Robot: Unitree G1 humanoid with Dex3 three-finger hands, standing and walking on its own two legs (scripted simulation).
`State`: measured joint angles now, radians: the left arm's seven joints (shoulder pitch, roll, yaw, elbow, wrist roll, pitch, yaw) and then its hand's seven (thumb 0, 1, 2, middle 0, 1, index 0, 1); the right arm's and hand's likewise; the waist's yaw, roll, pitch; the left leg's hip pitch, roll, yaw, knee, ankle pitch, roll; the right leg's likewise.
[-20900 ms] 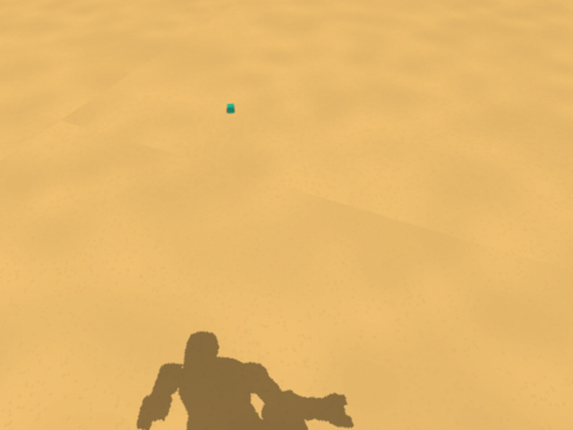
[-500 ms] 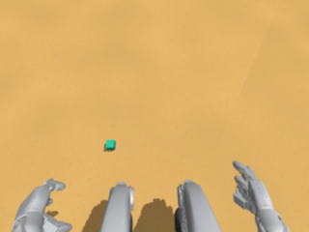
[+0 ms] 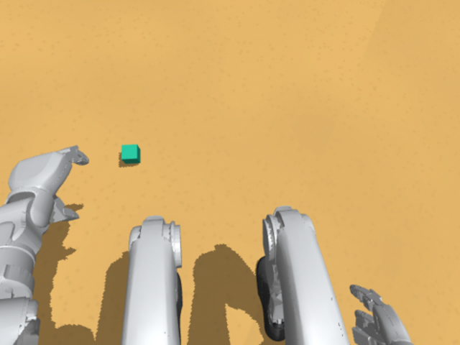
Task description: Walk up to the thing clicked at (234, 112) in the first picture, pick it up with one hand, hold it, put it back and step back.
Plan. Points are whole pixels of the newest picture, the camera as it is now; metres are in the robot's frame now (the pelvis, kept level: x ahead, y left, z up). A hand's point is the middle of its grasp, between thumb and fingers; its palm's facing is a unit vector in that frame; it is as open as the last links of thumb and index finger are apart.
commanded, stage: rise first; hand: left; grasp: from above
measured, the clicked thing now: (131, 154) +0.54 +0.25 -0.38
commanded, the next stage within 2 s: none
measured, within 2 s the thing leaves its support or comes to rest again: neither
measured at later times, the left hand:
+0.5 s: hand (83, 170) +0.44 +0.30 -0.21, palm faces -0.47 +0.00 -0.88, open 11.5 cm
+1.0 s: hand (95, 162) +0.47 +0.29 -0.25, palm faces -0.46 -0.02 -0.89, open 11.9 cm
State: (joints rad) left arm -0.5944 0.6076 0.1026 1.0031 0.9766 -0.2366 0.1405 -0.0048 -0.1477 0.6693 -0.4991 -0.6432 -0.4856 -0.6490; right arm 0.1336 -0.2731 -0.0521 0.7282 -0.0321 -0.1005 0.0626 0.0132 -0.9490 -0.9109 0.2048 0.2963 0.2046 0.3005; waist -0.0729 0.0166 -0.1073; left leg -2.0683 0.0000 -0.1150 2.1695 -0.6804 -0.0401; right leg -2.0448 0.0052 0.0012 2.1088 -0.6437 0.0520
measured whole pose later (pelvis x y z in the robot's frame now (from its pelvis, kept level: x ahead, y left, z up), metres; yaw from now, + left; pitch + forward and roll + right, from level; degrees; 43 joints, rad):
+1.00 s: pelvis +0.01 +0.01 -0.07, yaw -3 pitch +35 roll -8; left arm -0.94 0.76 0.10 1.45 1.32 -0.28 0.41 0.00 -0.14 0.70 -0.43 -0.62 -0.42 -0.62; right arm 0.15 -0.27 0.04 0.74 -0.15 -0.03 0.14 0.01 -0.91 -0.90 0.20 0.30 0.20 0.30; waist -0.23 -0.01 -0.05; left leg -2.31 -0.02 -0.15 2.42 -0.72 -0.02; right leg -2.25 0.01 -0.01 2.32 -0.68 0.07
